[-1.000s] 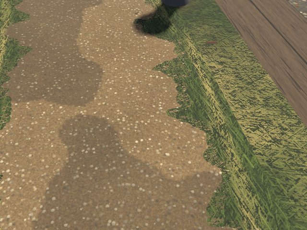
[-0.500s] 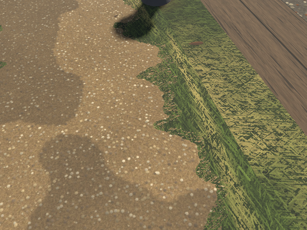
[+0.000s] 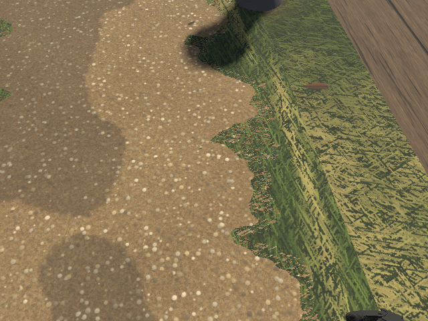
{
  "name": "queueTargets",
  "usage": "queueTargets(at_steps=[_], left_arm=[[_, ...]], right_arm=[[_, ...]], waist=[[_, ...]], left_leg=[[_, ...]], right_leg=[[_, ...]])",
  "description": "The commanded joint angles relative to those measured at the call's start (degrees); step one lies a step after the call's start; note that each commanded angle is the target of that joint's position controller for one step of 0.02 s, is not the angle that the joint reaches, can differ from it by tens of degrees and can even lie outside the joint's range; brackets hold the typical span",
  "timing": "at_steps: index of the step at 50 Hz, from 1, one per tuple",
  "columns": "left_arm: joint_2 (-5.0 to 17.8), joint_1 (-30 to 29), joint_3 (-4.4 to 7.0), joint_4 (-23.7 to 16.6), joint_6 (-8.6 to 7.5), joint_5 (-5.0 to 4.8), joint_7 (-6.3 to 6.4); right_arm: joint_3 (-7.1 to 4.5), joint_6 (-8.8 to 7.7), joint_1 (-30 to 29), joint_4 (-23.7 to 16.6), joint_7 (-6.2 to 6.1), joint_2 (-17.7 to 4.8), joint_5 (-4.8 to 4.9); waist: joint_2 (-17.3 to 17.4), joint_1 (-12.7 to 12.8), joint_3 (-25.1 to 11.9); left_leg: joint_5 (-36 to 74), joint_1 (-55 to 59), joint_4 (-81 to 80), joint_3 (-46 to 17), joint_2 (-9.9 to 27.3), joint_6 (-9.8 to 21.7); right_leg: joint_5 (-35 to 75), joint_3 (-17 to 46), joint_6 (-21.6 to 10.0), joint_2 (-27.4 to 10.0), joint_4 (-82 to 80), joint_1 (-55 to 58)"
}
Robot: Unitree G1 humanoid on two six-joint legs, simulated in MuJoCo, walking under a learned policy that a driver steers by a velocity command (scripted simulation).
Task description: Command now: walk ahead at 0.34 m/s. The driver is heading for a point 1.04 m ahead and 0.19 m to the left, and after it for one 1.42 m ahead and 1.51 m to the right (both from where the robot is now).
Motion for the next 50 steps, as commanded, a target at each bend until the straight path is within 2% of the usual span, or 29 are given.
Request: queueTargets(at_steps=[1,2,3,4,5,7,10,13,16,19,20,21,22,23,26,29,33,34,35,36,37,38,39,40,42,44,47,49,50], left_arm=[[6.6,8.2,1.13,-3.0,0.26,-1.30,0.95],[7.8,1.9,1.14,-4.0,0.69,1.13,0.41],[7.1,-1.8,1.12,-4.7,1.20,2.40,-0.16],[6.5,-2.1,1.07,-4.5,2.19,3.46,-0.65],[4.8,-1.5,0.87,-4.2,3.28,3.77,-1.04],[1.8,-1.0,0.12,-3.8,4.62,3.37,-1.00],[2.0,-4.3,-0.18,-3.9,5.04,2.90,-0.55],[3.1,-9.4,-0.27,-3.8,5.51,2.76,-0.23],[3.5,-13.5,-0.42,-4.0,5.55,2.91,0.16],[3.1,-11.9,-0.81,-2.4,4.47,3.21,0.83],[5.1,-9.9,-0.58,-1.8,3.70,3.66,1.18],[8.4,-13.0,-0.05,-1.8,3.49,2.86,1.30],[5.2,-14.0,-0.70,-1.4,3.20,2.28,0.79],[3.6,-15.4,-1.15,-1.2,2.88,2.13,0.51],[3.3,-14.4,-1.07,0.5,2.69,1.55,0.89],[2.7,-12.2,-0.96,2.1,2.78,1.61,0.89],[2.3,-11.5,-0.91,3.8,2.97,1.77,0.98],[3.6,-9.5,-0.26,4.6,3.17,1.79,0.89],[6.5,-8.1,0.92,4.9,3.68,2.00,0.59],[8.2,-5.3,1.82,5.3,4.12,2.09,0.21],[9.5,-2.7,2.62,6.1,4.33,2.09,-0.02],[8.5,-2.3,2.87,6.3,4.12,2.28,-0.12],[7.5,-3.3,2.89,6.0,3.56,2.62,-0.20],[7.4,-5.5,3.07,5.3,2.85,2.62,-0.24],[7.3,-9.1,3.35,4.0,1.50,1.89,-0.13],[7.3,-11.1,3.57,3.5,0.81,1.61,-0.05],[8.6,-11.5,4.20,3.4,0.75,1.60,-0.31],[8.7,-13.3,4.53,2.7,0.91,1.48,-0.68],[7.6,-15.2,4.25,1.7,0.70,1.98,-0.85]], right_arm=[[-4.36,0.58,21.6,3.7,-0.56,-11.0,2.69],[-3.14,0.85,15.0,2.8,-0.84,-6.1,3.05],[-2.43,0.67,12.9,3.1,-1.10,-4.1,2.72],[-2.11,0.58,13.7,4.0,-1.42,-3.6,2.93],[-1.84,0.41,14.8,5.1,-1.53,-3.6,2.97],[-1.77,-0.41,14.1,6.3,-1.08,-4.7,2.16],[-1.60,-0.39,13.2,7.5,-0.48,-5.3,1.69],[-1.95,0.84,15.3,8.8,-0.27,-6.2,1.86],[-2.15,2.54,16.6,9.7,-0.83,-6.4,1.69],[-1.65,3.63,17.2,10.4,-1.97,-4.8,1.81],[-1.31,3.56,18.5,10.3,-2.13,-3.3,1.74],[-0.76,3.63,24.0,11.1,-1.91,0.1,3.01],[-0.83,4.30,23.0,12.8,-2.18,-1.0,2.85],[-1.18,4.63,21.4,12.9,-2.25,-2.1,2.75],[-1.45,4.92,19.5,14.0,-2.22,-3.1,2.35],[-1.04,4.65,19.2,15.7,-2.64,-1.7,2.56],[-0.90,4.87,18.5,17.4,-3.13,-1.0,2.61],[-1.08,4.87,19.6,17.9,-3.06,-1.1,2.43],[-1.64,5.02,19.3,17.6,-2.68,-2.3,1.96],[-2.10,5.26,16.4,16.2,-2.06,-3.1,1.38],[-1.92,5.23,13.1,14.3,-1.29,-1.4,0.94],[-2.08,4.89,9.4,12.2,-0.78,-1.6,0.69],[-2.64,4.36,7.3,11.1,-0.45,-2.4,0.88],[-2.99,3.71,8.4,11.2,-0.05,-2.6,1.02],[-3.53,2.71,11.0,12.0,0.63,-2.5,1.43],[-3.73,2.71,10.5,11.4,0.83,-1.7,1.80],[-3.78,3.19,10.7,10.4,0.47,-1.2,2.12],[-4.11,2.77,16.9,12.1,-0.17,-1.5,2.09],[-4.58,2.10,23.1,14.0,-0.66,-2.6,2.03]], waist=[[2.4,-5.8,-30.7],[-1.1,-4.7,-19.4],[-3.0,-3.4,-13.0],[-4.2,-2.4,-9.8],[-3.7,-1.3,-8.7],[-1.6,0.7,-8.9],[2.4,1.1,-9.7],[4.0,-1.4,-9.6],[3.6,-3.3,-6.5],[0.4,-2.5,-3.5],[-3.4,-3.0,-3.9],[-10.8,-7.7,-3.5],[-9.6,-6.3,-3.6],[-9.0,-6.8,-2.5],[-6.9,-5.7,-2.5],[-3.1,-4.7,-3.1],[-2.4,-4.2,-3.0],[-3.6,-3.7,-5.1],[-5.8,-3.1,-3.6],[-7.5,-1.2,0.0],[-11.6,0.2,3.2],[-11.8,1.1,5.9],[-8.2,0.1,5.2],[-5.4,-1.6,2.2],[-4.8,-4.0,-2.5],[-7.8,-5.0,-2.8],[-9.9,-5.1,-0.3],[-5.3,-7.9,0.1],[-1.5,-10.6,-0.9]], left_leg=[[56.6,51.7,-1.2,-31.7,27.0,14.6],[41.0,39.2,-7.0,-26.9,22.6,12.6],[36.9,31.2,-10.6,-23.6,20.3,11.2],[37.8,23.5,-13.5,-20.2,18.9,9.7],[38.3,17.7,-15.5,-17.1,18.1,8.7],[42.1,10.5,-16.7,-11.7,15.9,8.3],[38.8,9.8,-16.5,-6.3,12.5,5.7],[20.3,10.9,-17.8,-7.3,12.2,4.4],[-1.4,9.9,-18.4,-11.0,13.6,4.4],[-11.2,7.4,-14.0,-12.9,12.0,1.0],[-11.8,7.1,-10.0,-11.9,9.9,-1.4],[-15.1,8.7,-8.2,-6.9,3.6,-3.6],[-13.8,17.8,-8.5,-6.3,3.6,-4.6],[-10.7,21.4,-9.4,-7.2,4.3,-5.0],[-6.4,22.3,-10.6,-9.0,6.5,-4.8],[-6.0,20.4,-11.7,-9.2,7.0,-5.1],[-5.8,20.6,-12.1,-9.2,7.2,-5.4],[-15.0,20.2,-9.5,-7.1,5.0,-4.8],[-26.2,16.2,-5.9,-5.3,2.7,-4.0],[-32.2,8.2,-0.9,-4.2,1.7,-3.6],[-29.5,1.9,5.8,-1.1,1.3,-3.5],[-25.0,-3.0,12.6,-2.5,4.0,-3.3],[-22.5,-6.3,16.9,-4.8,5.6,-3.3],[-19.7,-6.6,18.0,-5.8,6.6,-3.6],[-15.9,-1.3,15.5,-4.8,6.4,-4.3],[-14.8,5.2,9.9,-2.9,5.2,-5.0],[-16.1,14.2,0.3,0.4,4.1,-5.1],[-13.8,25.7,-4.9,3.5,2.3,-4.9],[-16.7,34.5,-6.9,1.7,3.2,-4.2]], right_leg=[[2.0,8.6,0.3,-2.3,34.2,-30.7],[5.7,4.9,0.5,-4.9,28.8,-31.8],[6.2,4.6,0.9,-6.1,25.1,-31.8],[7.1,4.2,1.3,-7.0,21.1,-27.7],[7.9,3.7,1.6,-7.5,17.0,-23.0],[9.6,1.9,2.1,-7.6,10.9,-17.2],[15.4,0.1,1.6,-8.3,-1.1,-16.0],[19.9,-1.2,1.8,-8.5,-7.2,-15.5],[16.9,-1.6,1.6,-8.6,-13.2,-14.7],[17.8,-0.3,0.1,-9.1,-28.5,-8.5],[23.2,6.6,-0.7,-15.2,-32.9,-6.4],[26.5,13.1,-4.1,-20.5,-35.4,-10.3],[21.4,13.1,-5.1,-20.6,-37.8,-18.5],[17.8,11.2,-3.5,-17.7,-38.6,-21.3],[17.4,6.8,-1.0,-13.2,-38.0,-18.7],[22.5,5.8,-1.6,-13.0,-36.1,-14.1],[24.1,5.3,-1.8,-12.8,-35.7,-12.9],[11.7,5.4,-2.9,-11.5,-36.1,-11.7],[-5.3,8.4,-4.7,-12.2,-38.0,-12.4],[-18.8,14.8,-7.4,-16.1,-42.4,-12.0],[-26.6,23.0,-10.9,-22.3,-47.9,-10.8],[-23.9,28.3,-13.3,-26.7,-51.4,-11.0],[-17.8,28.7,-13.5,-27.5,-52.0,-9.4],[-12.2,25.9,-12.5,-26.3,-51.2,-6.9],[-3.4,17.5,-9.8,-22.1,-50.4,-6.8],[-1.1,11.5,-8.1,-18.8,-50.1,-11.3],[-4.2,8.9,-8.9,-18.9,-48.0,-18.6],[-7.4,7.1,-9.0,-17.7,-41.4,-26.7],[-6.6,4.8,-8.4,-15.4,-33.4,-33.2]])
Keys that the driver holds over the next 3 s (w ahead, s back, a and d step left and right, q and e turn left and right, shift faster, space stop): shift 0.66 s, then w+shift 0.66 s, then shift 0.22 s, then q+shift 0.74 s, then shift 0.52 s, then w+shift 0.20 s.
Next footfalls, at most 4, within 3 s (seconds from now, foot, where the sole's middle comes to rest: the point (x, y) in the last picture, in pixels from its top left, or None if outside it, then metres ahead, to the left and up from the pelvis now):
0.40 right None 0.20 -0.14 -0.74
1.02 left None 0.28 0.09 -0.74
1.48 right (264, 226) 0.72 -0.08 -0.74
1.98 left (205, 218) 0.74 0.12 -0.74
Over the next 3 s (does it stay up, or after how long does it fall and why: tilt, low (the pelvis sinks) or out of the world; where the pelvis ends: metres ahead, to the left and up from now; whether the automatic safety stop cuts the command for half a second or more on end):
stays up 0.75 -0.01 0.04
